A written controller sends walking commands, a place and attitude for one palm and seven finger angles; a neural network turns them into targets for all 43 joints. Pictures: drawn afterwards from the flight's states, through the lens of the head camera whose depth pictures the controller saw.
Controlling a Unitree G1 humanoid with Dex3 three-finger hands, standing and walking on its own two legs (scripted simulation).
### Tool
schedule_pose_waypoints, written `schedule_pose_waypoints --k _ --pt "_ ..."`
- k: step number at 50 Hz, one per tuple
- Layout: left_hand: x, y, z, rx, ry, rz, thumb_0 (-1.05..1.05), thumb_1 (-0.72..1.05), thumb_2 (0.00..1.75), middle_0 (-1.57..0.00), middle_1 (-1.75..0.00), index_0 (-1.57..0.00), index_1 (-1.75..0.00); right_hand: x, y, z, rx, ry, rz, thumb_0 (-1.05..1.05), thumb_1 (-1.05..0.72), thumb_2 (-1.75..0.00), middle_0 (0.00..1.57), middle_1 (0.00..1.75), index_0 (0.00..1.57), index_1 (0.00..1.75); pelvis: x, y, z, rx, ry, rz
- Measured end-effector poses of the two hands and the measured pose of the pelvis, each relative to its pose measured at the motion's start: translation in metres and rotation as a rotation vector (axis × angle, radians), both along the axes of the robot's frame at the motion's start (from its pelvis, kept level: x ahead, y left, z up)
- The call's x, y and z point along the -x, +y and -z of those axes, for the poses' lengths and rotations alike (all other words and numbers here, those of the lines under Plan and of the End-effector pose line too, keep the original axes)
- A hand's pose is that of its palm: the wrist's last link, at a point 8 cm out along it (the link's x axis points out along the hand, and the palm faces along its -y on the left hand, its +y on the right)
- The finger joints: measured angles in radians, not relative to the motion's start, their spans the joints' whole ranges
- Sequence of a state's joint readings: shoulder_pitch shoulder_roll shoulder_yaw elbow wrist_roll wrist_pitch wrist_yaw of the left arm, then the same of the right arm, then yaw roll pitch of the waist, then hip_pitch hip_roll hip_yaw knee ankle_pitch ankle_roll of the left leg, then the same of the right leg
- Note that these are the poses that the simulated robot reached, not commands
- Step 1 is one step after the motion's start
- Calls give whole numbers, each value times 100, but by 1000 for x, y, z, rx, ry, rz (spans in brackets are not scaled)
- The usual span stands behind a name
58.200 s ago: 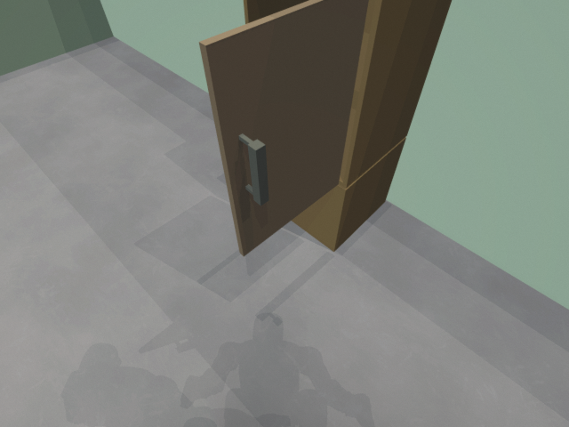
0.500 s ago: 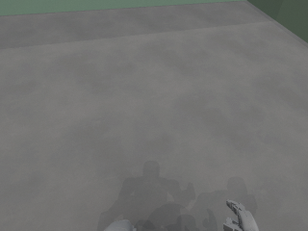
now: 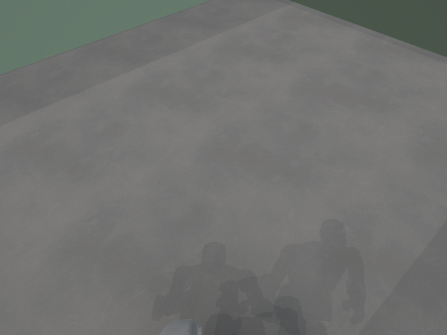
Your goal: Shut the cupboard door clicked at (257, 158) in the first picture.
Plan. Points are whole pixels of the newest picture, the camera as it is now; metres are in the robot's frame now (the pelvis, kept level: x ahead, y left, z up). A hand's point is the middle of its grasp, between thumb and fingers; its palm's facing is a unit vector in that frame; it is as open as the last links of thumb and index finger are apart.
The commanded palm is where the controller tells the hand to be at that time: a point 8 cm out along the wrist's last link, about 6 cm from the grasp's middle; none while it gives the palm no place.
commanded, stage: turn to face it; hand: left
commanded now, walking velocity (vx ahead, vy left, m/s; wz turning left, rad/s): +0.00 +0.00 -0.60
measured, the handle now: out of the picture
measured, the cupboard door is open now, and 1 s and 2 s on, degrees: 29 29 29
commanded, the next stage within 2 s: none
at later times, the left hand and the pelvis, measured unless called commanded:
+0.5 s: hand (130, 316) +0.18 +0.22 -0.15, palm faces -0.25 -0.94 -0.21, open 7.4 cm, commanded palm none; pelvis +0.02 +0.04 +0.01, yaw -17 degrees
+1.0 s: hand (170, 308) +0.19 +0.14 -0.15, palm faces -0.52 -0.82 -0.23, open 7.4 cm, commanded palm none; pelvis +0.03 +0.01 +0.01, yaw -34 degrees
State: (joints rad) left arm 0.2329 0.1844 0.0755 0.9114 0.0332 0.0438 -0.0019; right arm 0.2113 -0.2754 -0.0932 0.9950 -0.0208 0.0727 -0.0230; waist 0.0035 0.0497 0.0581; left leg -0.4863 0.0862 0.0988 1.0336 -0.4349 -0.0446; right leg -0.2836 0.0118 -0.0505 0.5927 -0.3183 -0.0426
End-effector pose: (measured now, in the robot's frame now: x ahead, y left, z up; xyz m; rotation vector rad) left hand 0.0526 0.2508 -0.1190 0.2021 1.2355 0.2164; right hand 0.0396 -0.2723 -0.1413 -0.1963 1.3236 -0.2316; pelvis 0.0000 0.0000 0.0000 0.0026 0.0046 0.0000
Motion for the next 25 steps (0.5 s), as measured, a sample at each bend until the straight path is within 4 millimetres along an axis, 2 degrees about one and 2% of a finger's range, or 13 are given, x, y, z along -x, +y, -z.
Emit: schedule_pose_waypoints --k 4,8,13,17,21,25 --pt "-24 -4 -6 1 -1 70 0 91 89 -20 -30 -20 -30 11 -7 -14 14 -10 49 1 -91 -90 20 30 20 30 -5 -3 -8 -10 13 45" --pt "-49 -6 -7 14 -20 130 0 91 89 -20 -30 -20 -30 12 -1 -20 18 -32 82 1 -91 -90 20 30 20 30 -10 0 -11 -12 19 87" --pt "-75 3 0 33 -34 183 0 91 89 -20 -30 -20 -30 -2 20 -25 17 -85 110 1 -91 -90 20 30 20 30 -15 14 -9 -10 21 147" --pt "-94 17 15 50 -27 218 0 91 89 -20 -30 -20 -30 -12 40 -24 34 -153 129 1 -90 -90 20 30 20 30 -21 31 0 7 26 199" --pt "-112 22 13 56 -14 274 0 91 89 -20 -30 -20 -30 -5 58 -31 29 -162 144 1 -90 -90 20 30 21 30 -21 37 -5 12 15 252" --pt "-129 17 5 61 -18 323 0 91 89 -20 -30 -19 -30 12 64 -33 17 -139 190 1 -90 -90 20 30 21 30 -22 38 -11 27 13 302"
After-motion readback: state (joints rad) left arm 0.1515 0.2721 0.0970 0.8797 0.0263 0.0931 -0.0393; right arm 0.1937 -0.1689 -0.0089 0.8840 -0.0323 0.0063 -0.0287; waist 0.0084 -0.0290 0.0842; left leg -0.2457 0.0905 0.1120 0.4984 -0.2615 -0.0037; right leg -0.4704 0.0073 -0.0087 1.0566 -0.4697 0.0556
